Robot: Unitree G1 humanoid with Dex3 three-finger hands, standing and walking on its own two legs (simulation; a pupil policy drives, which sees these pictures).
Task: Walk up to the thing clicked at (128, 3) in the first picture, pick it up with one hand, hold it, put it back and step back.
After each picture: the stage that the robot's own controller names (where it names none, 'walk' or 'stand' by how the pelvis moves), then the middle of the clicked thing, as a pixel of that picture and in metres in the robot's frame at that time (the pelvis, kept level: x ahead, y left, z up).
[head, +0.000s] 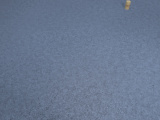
stand; (127, 4) +2.18 -0.66 -0.72
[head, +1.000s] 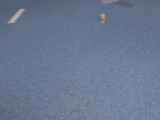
walk; (102, 18) +2.12 -0.13 -0.69
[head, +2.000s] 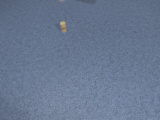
walk; (63, 27) +1.50 +0.27 -0.70
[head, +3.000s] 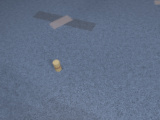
walk; (57, 65) +0.96 +0.35 -0.71
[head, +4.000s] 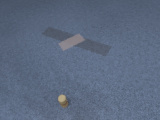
walk; (63, 101) +0.60 +0.29 -0.71
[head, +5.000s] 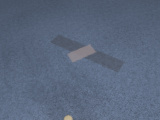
walk; out of the picture +0.44 +0.23 -0.71
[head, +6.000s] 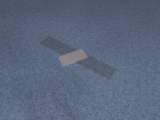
stand; out of the picture +0.36 +0.18 -0.71
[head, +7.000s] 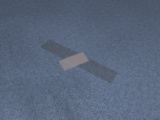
stand; out of the picture +0.34 +0.18 -0.72
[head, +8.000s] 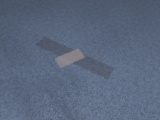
stand; out of the picture +0.33 +0.20 -0.72
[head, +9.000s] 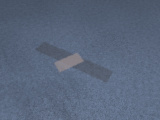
stand; out of the picture +0.34 +0.20 -0.73
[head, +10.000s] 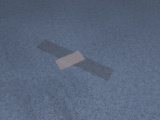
stand; out of the picture +0.34 +0.20 -0.73
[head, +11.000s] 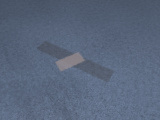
stand; out of the picture +0.34 +0.20 -0.73
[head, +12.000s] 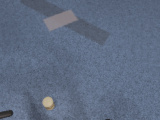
go down; (48, 103) +0.38 +0.19 -0.60
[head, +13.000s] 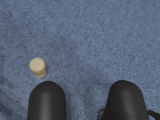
go down; (38, 68) +0.43 +0.21 -0.32
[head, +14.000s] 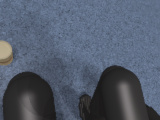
close in; (2, 54) +0.42 +0.23 -0.25
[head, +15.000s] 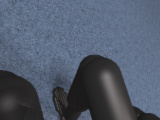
close; out of the picture +0.42 +0.26 -0.22
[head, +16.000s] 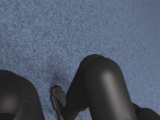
close; out of the picture +0.41 +0.26 -0.23
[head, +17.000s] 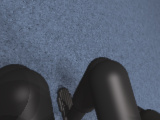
lift; out of the picture +0.37 +0.24 -0.22
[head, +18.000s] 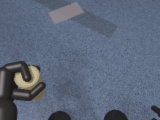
lift; (31, 84) +0.32 +0.18 +0.00
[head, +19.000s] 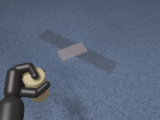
hold; (37, 85) +0.32 +0.18 +0.02
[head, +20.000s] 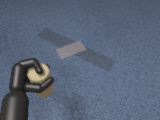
hold; (41, 81) +0.34 +0.17 +0.02
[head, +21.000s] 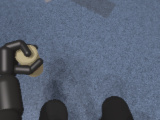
crouch; (31, 62) +0.41 +0.19 -0.07
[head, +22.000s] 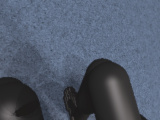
lower; out of the picture +0.43 +0.25 -0.22
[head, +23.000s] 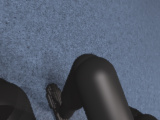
lower; out of the picture +0.44 +0.28 -0.23
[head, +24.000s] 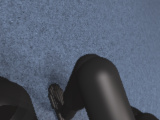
lower; out of the picture +0.44 +0.28 -0.23
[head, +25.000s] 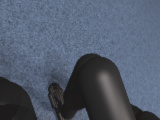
lower; out of the picture +0.44 +0.28 -0.23
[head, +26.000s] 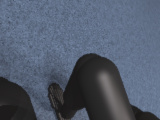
loosen; out of the picture +0.44 +0.28 -0.23
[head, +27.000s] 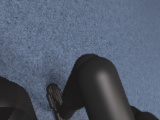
withdraw; out of the picture +0.43 +0.27 -0.23
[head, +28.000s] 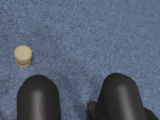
walk; (23, 57) +0.44 +0.23 -0.29
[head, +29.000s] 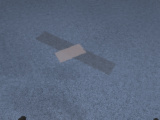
stand; out of the picture +0.38 +0.17 -0.65
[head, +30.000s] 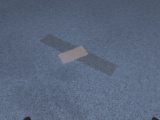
stand; out of the picture +0.40 +0.18 -0.66
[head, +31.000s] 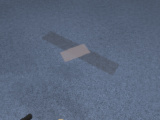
stand; out of the picture +0.40 +0.17 -0.67
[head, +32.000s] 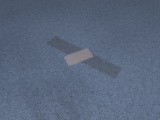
stand; out of the picture +0.40 +0.18 -0.72
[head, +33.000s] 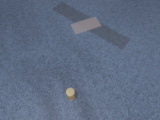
walk; (70, 94) +0.49 +0.13 -0.69
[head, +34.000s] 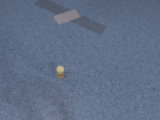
walk; (60, 72) +0.73 +0.15 -0.71
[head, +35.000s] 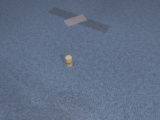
stand; (68, 61) +1.03 +0.21 -0.70
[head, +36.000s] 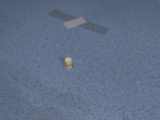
stand; (68, 63) +1.03 +0.18 -0.72
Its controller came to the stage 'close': yes
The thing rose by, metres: 0.72
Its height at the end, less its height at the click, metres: +0.00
